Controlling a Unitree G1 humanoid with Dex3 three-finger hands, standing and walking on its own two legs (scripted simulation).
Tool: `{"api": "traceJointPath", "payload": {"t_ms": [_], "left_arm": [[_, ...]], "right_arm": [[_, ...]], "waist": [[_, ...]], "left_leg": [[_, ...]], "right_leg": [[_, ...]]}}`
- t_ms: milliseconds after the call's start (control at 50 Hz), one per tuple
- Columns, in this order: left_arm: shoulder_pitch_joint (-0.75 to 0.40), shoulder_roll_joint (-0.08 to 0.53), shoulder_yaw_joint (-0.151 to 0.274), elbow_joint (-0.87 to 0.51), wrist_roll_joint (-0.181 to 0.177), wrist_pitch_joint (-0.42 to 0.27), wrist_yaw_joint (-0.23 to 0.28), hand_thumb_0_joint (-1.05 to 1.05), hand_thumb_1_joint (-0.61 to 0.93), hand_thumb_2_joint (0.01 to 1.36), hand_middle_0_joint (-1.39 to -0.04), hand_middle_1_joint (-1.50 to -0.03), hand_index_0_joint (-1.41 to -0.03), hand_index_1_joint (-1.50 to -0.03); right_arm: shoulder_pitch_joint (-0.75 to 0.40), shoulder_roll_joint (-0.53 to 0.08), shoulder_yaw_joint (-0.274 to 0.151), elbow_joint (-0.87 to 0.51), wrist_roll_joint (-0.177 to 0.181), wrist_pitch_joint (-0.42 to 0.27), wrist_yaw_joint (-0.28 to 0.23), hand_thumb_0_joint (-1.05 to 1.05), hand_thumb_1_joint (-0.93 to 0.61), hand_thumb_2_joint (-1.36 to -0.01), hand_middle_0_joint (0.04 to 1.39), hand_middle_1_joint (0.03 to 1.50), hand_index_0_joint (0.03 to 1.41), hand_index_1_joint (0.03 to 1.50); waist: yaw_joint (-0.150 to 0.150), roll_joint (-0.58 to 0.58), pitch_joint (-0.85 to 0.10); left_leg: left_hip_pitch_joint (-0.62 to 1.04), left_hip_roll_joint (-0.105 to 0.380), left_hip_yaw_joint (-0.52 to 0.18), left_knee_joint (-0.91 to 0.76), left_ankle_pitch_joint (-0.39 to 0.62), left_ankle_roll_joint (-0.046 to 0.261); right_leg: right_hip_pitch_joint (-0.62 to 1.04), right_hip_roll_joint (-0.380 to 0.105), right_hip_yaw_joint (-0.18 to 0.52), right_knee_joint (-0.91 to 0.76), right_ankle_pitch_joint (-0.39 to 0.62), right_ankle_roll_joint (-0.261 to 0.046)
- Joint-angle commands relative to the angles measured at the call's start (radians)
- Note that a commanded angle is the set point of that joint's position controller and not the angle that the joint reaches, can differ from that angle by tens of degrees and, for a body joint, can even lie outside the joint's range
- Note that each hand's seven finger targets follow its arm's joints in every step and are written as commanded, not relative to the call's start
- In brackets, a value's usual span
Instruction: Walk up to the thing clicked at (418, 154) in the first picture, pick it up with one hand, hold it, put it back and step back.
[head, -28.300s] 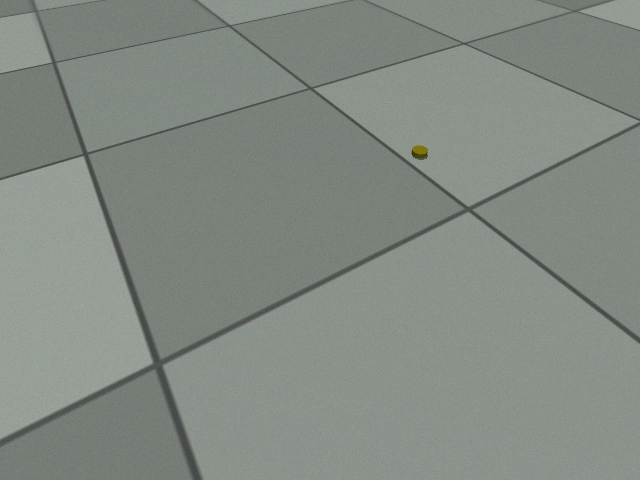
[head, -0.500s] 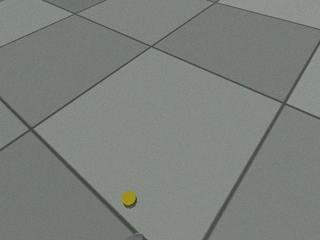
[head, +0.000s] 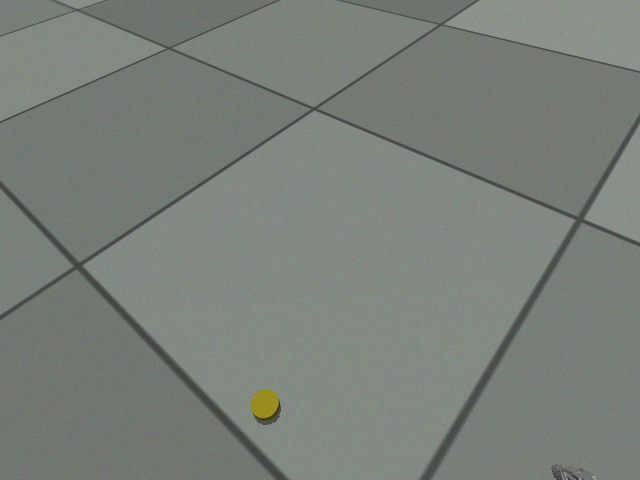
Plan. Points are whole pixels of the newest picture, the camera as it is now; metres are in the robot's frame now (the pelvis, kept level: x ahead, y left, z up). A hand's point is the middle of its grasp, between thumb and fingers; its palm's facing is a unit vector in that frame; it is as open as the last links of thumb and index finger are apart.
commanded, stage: walk up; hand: left
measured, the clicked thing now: (265, 404) +0.47 +0.24 -0.74
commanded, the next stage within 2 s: none
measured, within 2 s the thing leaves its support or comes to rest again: neither
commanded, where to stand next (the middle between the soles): +0.07 +0.02 m, yaw -3 degrees
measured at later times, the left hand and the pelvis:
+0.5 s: hand out of the picture +0.07 +0.27 -0.14, palm faces -0.03 -0.94 -0.34, open 7.4 cm; pelvis -0.01 +0.01 +0.02, yaw +0 degrees
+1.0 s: hand out of the picture +0.11 +0.26 -0.13, palm faces +0.00 -0.93 -0.36, open 7.4 cm; pelvis +0.01 +0.01 +0.03, yaw +0 degrees
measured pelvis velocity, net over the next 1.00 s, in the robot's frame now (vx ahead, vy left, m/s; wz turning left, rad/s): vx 0.01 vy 0.01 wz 0.01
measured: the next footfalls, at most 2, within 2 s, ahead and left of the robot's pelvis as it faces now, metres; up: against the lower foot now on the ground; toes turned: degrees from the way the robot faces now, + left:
left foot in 1.98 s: +0.18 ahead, +0.21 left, +0.00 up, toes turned +5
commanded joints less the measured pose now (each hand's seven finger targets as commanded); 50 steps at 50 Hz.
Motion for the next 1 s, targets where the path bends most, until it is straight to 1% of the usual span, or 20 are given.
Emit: {"api": "traceJointPath", "payload": {"t_ms": [0, 20, 40, 80, 100, 180, 200, 220, 260, 280, 360, 460, 560, 600, 680, 760, 800, 900, 940, 980], "left_arm": [[-0.028, 0.209, 0.046, -0.079, -0.009, -0.027, 0.007, 0.0, 0.9, 0.9, -0.2, -0.3, -0.2, -0.3], [-0.025, 0.202, 0.042, -0.055, -0.01, -0.024, 0.008, 0.0, 0.9, 0.9, -0.2, -0.3, -0.2, -0.3], [-0.046, 0.214, 0.041, -0.044, -0.003, -0.025, 0.007, 0.0, 0.9, 0.9, -0.2, -0.3, -0.2, -0.3], [-0.104, 0.243, 0.047, -0.047, 0.001, -0.025, 0.004, 0.0, 0.9, 0.9, -0.2, -0.3, -0.2, -0.3], [-0.112, 0.241, 0.044, -0.046, -0.002, -0.023, 0.002, 0.0, 0.9, 0.9, -0.2, -0.3, -0.2, -0.3], [-0.113, 0.217, 0.034, -0.007, -0.005, -0.015, -0.003, 0.0, 0.9, 0.9, -0.2, -0.3, -0.2, -0.3], [-0.112, 0.214, 0.035, 0.0, -0.006, -0.013, -0.005, 0.0, 0.9, 0.9, -0.2, -0.3, -0.2, -0.3], [-0.113, 0.214, 0.035, 0.01, -0.005, -0.012, -0.006, 0.0, 0.9, 0.9, -0.2, -0.3, -0.2, -0.3], [-0.106, 0.207, 0.036, 0.025, -0.008, -0.011, -0.009, 0.0, 0.9, 0.9, -0.2, -0.3, -0.2, -0.3], [-0.092, 0.2, 0.034, 0.034, -0.008, -0.012, -0.009, 0.0, 0.9, 0.9, -0.2, -0.3, -0.2, -0.3], [-0.104, 0.202, 0.034, 0.052, -0.005, -0.013, -0.011, 0.0, 0.9, 0.9, -0.2, -0.3, -0.2, -0.3], [-0.127, 0.2, 0.033, 0.069, -0.002, -0.019, -0.007, 0.0, 0.9, 0.9, -0.2, -0.3, -0.2, -0.3], [-0.147, 0.201, 0.034, 0.079, -0.003, -0.023, -0.003, 0.0, 0.9, 0.9, -0.2, -0.3, -0.2, -0.3], [-0.147, 0.199, 0.035, 0.086, -0.004, -0.023, -0.002, 0.0, 0.9, 0.9, -0.2, -0.3, -0.2, -0.3], [-0.144, 0.195, 0.035, 0.096, -0.008, -0.021, 0.002, 0.0, 0.9, 0.9, -0.2, -0.3, -0.2, -0.3], [-0.151, 0.192, 0.035, 0.1, -0.008, -0.016, 0.006, 0.0, 0.9, 0.9, -0.2, -0.3, -0.2, -0.3], [-0.167, 0.191, 0.035, 0.096, -0.006, -0.013, 0.006, 0.0, 0.9, 0.9, -0.2, -0.3, -0.2, -0.3], [-0.168, 0.189, 0.035, 0.099, -0.004, -0.011, 0.007, 0.0, 0.9, 0.9, -0.2, -0.3, -0.2, -0.3], [-0.176, 0.19, 0.035, 0.094, 0.0, -0.009, 0.006, 0.0, 0.9, 0.9, -0.2, -0.3, -0.2, -0.3], [-0.175, 0.192, 0.038, 0.095, 0.001, -0.008, 0.004, 0.0, 0.9, 0.9, -0.2, -0.3, -0.2, -0.3]], "right_arm": [[-0.026, -0.197, -0.039, -0.042, -0.004, -0.045, -0.012, 0.0, -0.9, -0.9, 0.2, 0.3, 0.2, 0.3], [-0.051, -0.2, -0.038, -0.027, 0.005, -0.042, -0.008, 0.0, -0.9, -0.9, 0.2, 0.3, 0.2, 0.3], [-0.067, -0.184, -0.034, -0.019, 0.006, -0.036, -0.005, 0.0, -0.9, -0.9, 0.2, 0.3, 0.2, 0.3], [-0.053, -0.18, -0.025, 0.005, 0.005, -0.031, -0.005, 0.0, -0.9, -0.9, 0.2, 0.3, 0.2, 0.3], [-0.04, -0.183, -0.021, 0.018, 0.002, -0.031, -0.005, 0.0, -0.9, -0.9, 0.2, 0.3, 0.2, 0.3], [-0.082, -0.193, -0.017, 0.047, -0.004, -0.033, 0.001, 0.0, -0.9, -0.9, 0.2, 0.3, 0.2, 0.3], [-0.08, -0.193, -0.015, 0.053, -0.005, -0.033, 0.001, 0.0, -0.9, -0.9, 0.2, 0.3, 0.2, 0.3], [-0.078, -0.191, -0.014, 0.061, -0.006, -0.033, 0.001, 0.0, -0.9, -0.9, 0.2, 0.3, 0.2, 0.3], [-0.075, -0.191, -0.012, 0.074, -0.008, -0.037, 0.0, 0.0, -0.9, -0.9, 0.2, 0.3, 0.2, 0.3], [-0.082, -0.188, -0.01, 0.077, -0.007, -0.039, 0.0, 0.0, -0.9, -0.9, 0.2, 0.3, 0.2, 0.3], [-0.079, -0.185, -0.012, 0.094, -0.008, -0.041, -0.005, 0.0, -0.9, -0.9, 0.2, 0.3, 0.2, 0.3], [-0.073, -0.174, -0.012, 0.111, -0.003, -0.04, -0.008, 0.0, -0.9, -0.9, 0.2, 0.3, 0.2, 0.3], [-0.061, -0.167, -0.009, 0.128, 0.003, -0.041, -0.01, 0.0, -0.9, -0.9, 0.2, 0.3, 0.2, 0.3], [-0.06, -0.163, -0.008, 0.132, 0.005, -0.041, -0.012, 0.0, -0.9, -0.9, 0.2, 0.3, 0.2, 0.3], [-0.063, -0.16, -0.01, 0.137, 0.007, -0.037, -0.014, 0.0, -0.9, -0.9, 0.2, 0.3, 0.2, 0.3], [-0.07, -0.161, -0.016, 0.144, 0.005, -0.03, -0.018, 0.0, -0.9, -0.9, 0.2, 0.3, 0.2, 0.3], [-0.075, -0.159, -0.017, 0.143, 0.004, -0.027, -0.019, 0.0, -0.9, -0.9, 0.2, 0.3, 0.2, 0.3], [-0.09, -0.159, -0.018, 0.147, 0.002, -0.026, -0.018, 0.0, -0.9, -0.9, 0.2, 0.3, 0.2, 0.3], [-0.097, -0.164, -0.017, 0.141, 0.002, -0.026, -0.018, 0.0, -0.9, -0.9, 0.2, 0.3, 0.2, 0.3], [-0.098, -0.163, -0.016, 0.143, 0.0, -0.028, -0.018, 0.0, -0.9, -0.9, 0.2, 0.3, 0.2, 0.3]], "waist": [[0.01, -0.088, -0.179], [0.018, -0.074, -0.177], [0.011, -0.083, -0.161], [-0.016, -0.089, -0.141], [-0.019, -0.074, -0.13], [0.001, -0.024, -0.067], [0.002, -0.009, -0.045], [0.001, -0.001, -0.028], [0.006, 0.025, -0.038], [0.012, 0.039, -0.052], [0.004, 0.048, -0.092], [-0.009, 0.016, -0.11], [-0.015, -0.017, -0.134], [-0.014, -0.031, -0.153], [-0.01, -0.048, -0.167], [-0.013, -0.048, -0.169], [-0.016, -0.05, -0.145], [-0.011, -0.034, -0.14], [-0.011, -0.03, -0.121], [-0.009, -0.027, -0.128]], "left_leg": [[0.227, 0.131, -0.151, -0.118, 0.293, 0.1], [0.166, 0.124, -0.151, -0.116, 0.196, 0.096], [0.145, 0.096, -0.122, -0.131, 0.13, 0.067], [0.156, 0.054, -0.08, -0.156, 0.07, 0.039], [0.168, 0.057, -0.087, -0.175, 0.041, 0.039], [0.094, 0.094, -0.155, -0.291, -0.114, 0.048], [0.067, 0.097, -0.164, -0.32, -0.18, 0.045], [0.039, 0.101, -0.174, -0.349, -0.226, 0.041], [0.026, 0.102, -0.182, -0.377, -0.239, 0.035], [0.039, 0.11, -0.184, -0.384, -0.224, 0.033], [0.067, 0.1, -0.167, -0.388, -0.19, 0.024], [0.114, 0.09, -0.136, -0.349, -0.065, 0.02], [0.17, 0.084, -0.107, -0.308, 0.119, 0.018], [0.199, 0.089, -0.098, -0.285, 0.232, 0.019], [0.246, 0.093, -0.084, -0.266, 0.347, 0.021], [0.263, 0.093, -0.073, -0.266, 0.377, 0.022], [0.249, 0.088, -0.072, -0.277, 0.34, 0.019], [0.249, 0.093, -0.075, -0.299, 0.329, 0.018], [0.228, 0.089, -0.077, -0.313, 0.276, 0.017], [0.231, 0.092, -0.077, -0.319, 0.274, 0.017]], "right_leg": [[-0.05, -0.06, 0.079, -0.139, 0.284, -0.042], [-0.002, -0.067, 0.085, -0.2, 0.163, -0.045], [0.015, -0.093, 0.115, -0.252, 0.112, -0.054], [-0.015, -0.125, 0.153, -0.276, 0.093, -0.066], [-0.036, -0.124, 0.149, -0.275, 0.068, -0.067], [-0.011, -0.071, 0.089, -0.306, -0.008, -0.055], [-0.006, -0.065, 0.087, -0.311, -0.025, -0.055], [0.005, -0.057, 0.081, -0.315, -0.029, -0.055], [0.043, -0.049, 0.07, -0.309, 0.01, -0.053], [0.058, -0.05, 0.068, -0.315, 0.029, -0.054], [0.089, -0.055, 0.065, -0.347, 0.081, -0.048], [0.092, -0.076, 0.076, -0.392, 0.135, -0.042], [0.102, -0.094, 0.078, -0.398, 0.245, -0.037], [0.118, -0.1, 0.073, -0.4, 0.295, -0.034], [0.127, -0.101, 0.058, -0.393, 0.39, -0.025], [0.137, -0.105, 0.048, -0.389, 0.431, -0.023], [0.13, -0.104, 0.051, -0.4, 0.396, -0.022], [0.139, -0.101, 0.046, -0.405, 0.376, -0.022], [0.138, -0.1, 0.048, -0.421, 0.335, -0.02], [0.142, -0.101, 0.048, -0.414, 0.319, -0.024]]}}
